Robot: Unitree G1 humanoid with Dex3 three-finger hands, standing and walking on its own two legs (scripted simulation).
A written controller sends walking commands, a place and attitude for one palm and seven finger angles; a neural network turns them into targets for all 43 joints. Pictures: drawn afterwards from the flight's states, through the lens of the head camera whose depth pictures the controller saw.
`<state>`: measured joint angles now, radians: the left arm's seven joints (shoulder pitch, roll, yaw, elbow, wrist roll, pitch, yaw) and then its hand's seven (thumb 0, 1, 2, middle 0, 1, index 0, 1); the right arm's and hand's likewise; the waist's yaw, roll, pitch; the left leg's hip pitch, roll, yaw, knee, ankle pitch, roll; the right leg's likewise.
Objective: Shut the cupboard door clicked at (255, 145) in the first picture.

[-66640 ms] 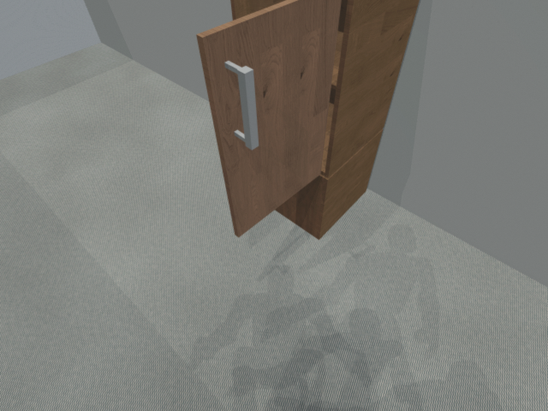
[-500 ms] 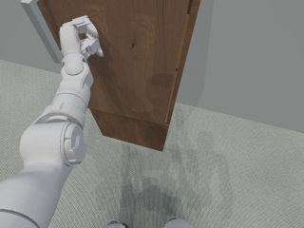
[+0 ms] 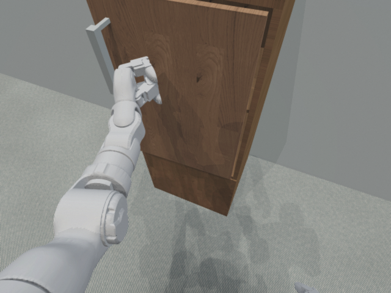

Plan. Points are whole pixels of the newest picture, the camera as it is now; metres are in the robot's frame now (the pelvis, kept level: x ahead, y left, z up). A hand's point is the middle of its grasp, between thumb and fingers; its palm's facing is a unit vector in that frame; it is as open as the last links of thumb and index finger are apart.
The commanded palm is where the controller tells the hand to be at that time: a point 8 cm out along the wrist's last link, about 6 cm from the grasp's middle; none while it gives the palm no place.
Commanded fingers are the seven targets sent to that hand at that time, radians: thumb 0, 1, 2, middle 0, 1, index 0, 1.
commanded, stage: draw the hand back to the body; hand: left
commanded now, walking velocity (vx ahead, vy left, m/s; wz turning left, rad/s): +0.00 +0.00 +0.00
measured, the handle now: (110, 59) +0.64 +0.17 +0.13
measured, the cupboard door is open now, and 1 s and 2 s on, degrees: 2 2 2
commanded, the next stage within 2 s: step back with the hand held close in 1.48 s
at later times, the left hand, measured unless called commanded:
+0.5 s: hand (91, 145) +0.34 +0.15 +0.17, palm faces +0.08 -0.99 -0.14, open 3.1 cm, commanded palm +0.30 +0.21 +0.17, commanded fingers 0.00 0.90 0.90 -1.00 -1.17 -1.00 -1.17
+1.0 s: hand out of the picture +0.21 +0.26 +0.18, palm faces +0.39 -0.85 -0.35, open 5.3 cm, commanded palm +0.16 +0.31 +0.20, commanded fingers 0.00 0.90 0.90 -0.31 -0.42 -0.31 -0.42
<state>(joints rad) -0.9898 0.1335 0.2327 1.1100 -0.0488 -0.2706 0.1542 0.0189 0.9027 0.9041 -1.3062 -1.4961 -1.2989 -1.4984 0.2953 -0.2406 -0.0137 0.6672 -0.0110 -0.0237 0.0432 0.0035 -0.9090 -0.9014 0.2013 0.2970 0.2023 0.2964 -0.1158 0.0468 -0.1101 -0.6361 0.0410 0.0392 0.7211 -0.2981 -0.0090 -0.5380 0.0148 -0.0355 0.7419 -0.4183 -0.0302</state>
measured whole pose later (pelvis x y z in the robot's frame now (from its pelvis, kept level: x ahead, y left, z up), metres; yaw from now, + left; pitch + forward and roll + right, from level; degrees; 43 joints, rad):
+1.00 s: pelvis +0.00 +0.02 +0.03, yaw +0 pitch -4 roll +0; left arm 0.34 0.32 0.26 -0.27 -0.08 -0.08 0.08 0.02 0.90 0.90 -0.58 -0.70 -0.58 -0.71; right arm 0.19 -0.21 0.05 0.62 0.02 0.00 -0.07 0.01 -0.90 -0.90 0.20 0.30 0.21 0.30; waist 0.05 0.08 0.01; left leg -0.15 0.01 0.05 0.40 -0.18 0.02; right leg -0.03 -0.01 -0.03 0.38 -0.27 0.00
